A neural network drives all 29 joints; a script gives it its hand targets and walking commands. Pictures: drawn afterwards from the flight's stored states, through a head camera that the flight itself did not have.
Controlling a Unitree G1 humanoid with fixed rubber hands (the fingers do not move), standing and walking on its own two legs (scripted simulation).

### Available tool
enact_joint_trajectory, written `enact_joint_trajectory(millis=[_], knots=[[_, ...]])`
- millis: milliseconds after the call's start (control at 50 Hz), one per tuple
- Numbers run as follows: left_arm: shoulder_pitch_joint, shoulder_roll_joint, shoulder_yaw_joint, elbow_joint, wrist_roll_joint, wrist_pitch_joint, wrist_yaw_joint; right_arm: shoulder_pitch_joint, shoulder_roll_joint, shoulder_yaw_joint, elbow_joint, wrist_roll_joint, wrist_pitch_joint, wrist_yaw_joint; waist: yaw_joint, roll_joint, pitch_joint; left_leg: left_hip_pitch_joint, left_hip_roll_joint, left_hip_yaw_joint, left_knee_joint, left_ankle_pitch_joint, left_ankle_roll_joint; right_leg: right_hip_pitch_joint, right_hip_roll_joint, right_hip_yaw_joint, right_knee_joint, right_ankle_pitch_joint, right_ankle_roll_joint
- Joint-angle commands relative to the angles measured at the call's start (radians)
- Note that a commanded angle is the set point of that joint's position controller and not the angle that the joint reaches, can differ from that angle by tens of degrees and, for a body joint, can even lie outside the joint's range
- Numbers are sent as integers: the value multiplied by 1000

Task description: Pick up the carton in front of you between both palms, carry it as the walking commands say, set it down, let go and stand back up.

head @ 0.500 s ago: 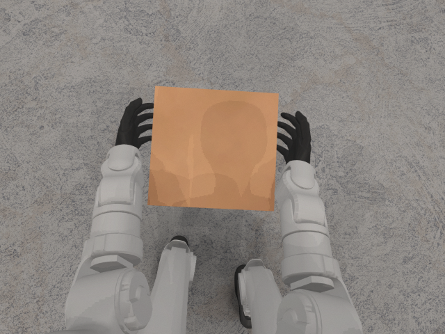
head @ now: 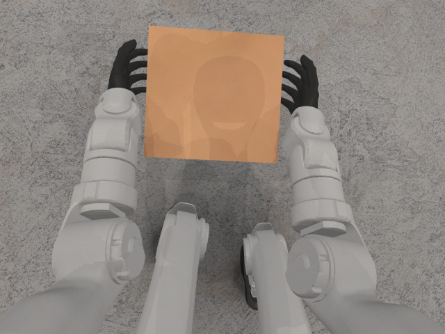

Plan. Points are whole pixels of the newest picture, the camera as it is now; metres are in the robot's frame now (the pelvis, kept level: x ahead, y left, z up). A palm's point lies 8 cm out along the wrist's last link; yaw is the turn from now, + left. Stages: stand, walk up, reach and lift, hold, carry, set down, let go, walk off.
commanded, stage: set down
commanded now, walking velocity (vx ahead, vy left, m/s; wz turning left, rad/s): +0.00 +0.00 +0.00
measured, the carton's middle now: (212, 110) +0.49 +0.10 -0.20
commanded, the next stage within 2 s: none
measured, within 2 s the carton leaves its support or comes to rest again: rests again in 0.72 s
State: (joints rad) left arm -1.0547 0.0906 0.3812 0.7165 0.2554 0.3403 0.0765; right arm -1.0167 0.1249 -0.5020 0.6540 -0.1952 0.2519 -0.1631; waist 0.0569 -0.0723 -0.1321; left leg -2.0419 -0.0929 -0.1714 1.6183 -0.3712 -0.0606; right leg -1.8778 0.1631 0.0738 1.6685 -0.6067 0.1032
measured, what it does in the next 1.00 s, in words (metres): lowers itself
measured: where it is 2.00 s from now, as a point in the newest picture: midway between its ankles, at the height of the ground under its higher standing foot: (210, 269)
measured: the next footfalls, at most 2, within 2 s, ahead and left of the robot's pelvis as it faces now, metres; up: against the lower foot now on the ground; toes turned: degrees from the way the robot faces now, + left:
none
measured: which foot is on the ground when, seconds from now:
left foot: down 0.00-1.00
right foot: down 0.00-1.00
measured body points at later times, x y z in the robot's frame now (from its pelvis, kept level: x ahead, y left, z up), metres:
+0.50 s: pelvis -0.01 -0.01 -0.09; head +0.34 +0.07 +0.17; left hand +0.49 +0.27 -0.26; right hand +0.54 -0.03 -0.25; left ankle +0.13 +0.13 -0.49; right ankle +0.07 -0.15 -0.49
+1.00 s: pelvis -0.02 -0.01 -0.12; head +0.35 +0.04 +0.13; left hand +0.50 +0.27 -0.29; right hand +0.55 -0.03 -0.29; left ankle +0.13 +0.13 -0.49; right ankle +0.07 -0.14 -0.49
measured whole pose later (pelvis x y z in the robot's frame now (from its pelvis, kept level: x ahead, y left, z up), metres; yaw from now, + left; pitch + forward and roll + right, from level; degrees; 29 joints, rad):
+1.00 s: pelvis -0.02 -0.01 -0.12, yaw -4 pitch +42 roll -2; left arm -1.37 0.33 0.43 0.96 0.14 0.25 -0.04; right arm -1.45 -0.08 -0.28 0.98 -0.06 0.21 -0.20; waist 0.15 -0.10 0.25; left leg -2.31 0.01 -0.10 2.02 -0.45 -0.07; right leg -2.20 0.26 0.09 2.10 -0.65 0.12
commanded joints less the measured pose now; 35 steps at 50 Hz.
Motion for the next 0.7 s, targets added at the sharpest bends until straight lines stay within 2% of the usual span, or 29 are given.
enact_joint_trajectory(millis=[0, 240, 440, 520, 620, 680], knots=[[-606, -927, -467, -12, -158, -65, -287, -684, 853, 533, 56, 122, -15, 263, 58, 153, -1058, 1007, -33, 210, -73, 233, 11, 67, 80, -177, -119, 160, -44], [-752, -760, -409, -4, -187, -92, -299, -836, 776, 548, 89, 161, -41, 190, 119, 78, -1076, 808, -12, 256, 97, 295, -1, 87, 86, -183, 28, 196, -23], [-871, -650, -380, 24, -212, -100, -312, -954, 689, 541, 123, 205, -45, 174, 154, 59, -1025, 726, 13, 271, 209, 310, -1, 52, 88, -191, 138, 188, -21], [-910, -615, -349, 35, -220, -113, -325, -989, 664, 548, 145, 215, -55, 178, 181, -8, -912, 602, 16, 268, 234, 299, 13, 50, 87, -188, 182, 192, -29], [-914, -576, -330, 49, -248, -130, -329, -1019, 672, 602, 130, 257, -72, 177, 217, -67, -903, 617, 21, 255, 278, 386, 25, 52, 84, -184, 220, 249, -24], [-894, -573, -326, 66, -255, -132, -336, -1003, 679, 618, 140, 266, -75, 178, 228, -85, -891, 613, 23, 251, 292, 409, 28, 46, 81, -179, 229, 265, -23]])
